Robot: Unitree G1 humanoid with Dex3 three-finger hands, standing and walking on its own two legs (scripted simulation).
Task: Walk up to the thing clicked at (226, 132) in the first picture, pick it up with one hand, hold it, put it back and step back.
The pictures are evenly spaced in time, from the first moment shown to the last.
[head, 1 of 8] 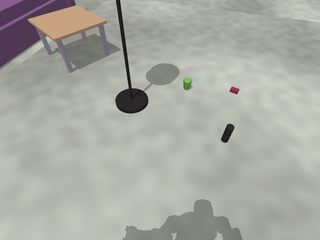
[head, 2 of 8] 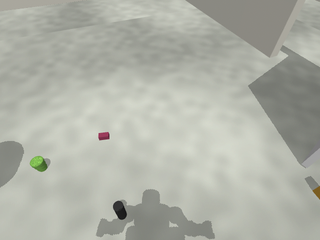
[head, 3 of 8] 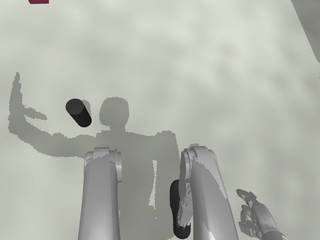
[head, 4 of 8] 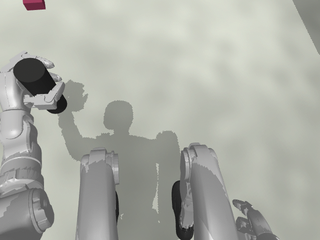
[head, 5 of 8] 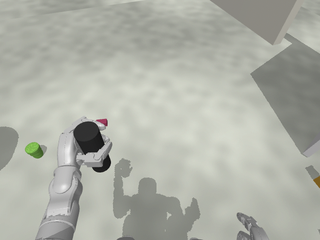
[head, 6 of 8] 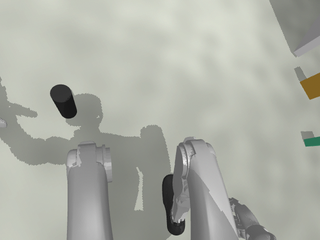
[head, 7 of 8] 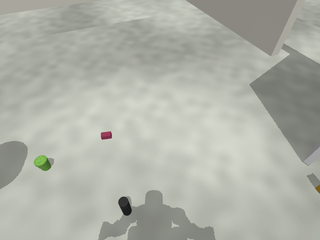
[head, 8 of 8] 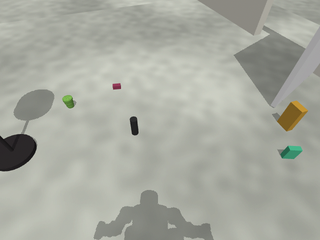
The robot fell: no
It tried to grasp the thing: yes
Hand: left
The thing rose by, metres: 0.68
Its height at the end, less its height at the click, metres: +0.00
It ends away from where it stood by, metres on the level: 0.02
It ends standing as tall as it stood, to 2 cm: yes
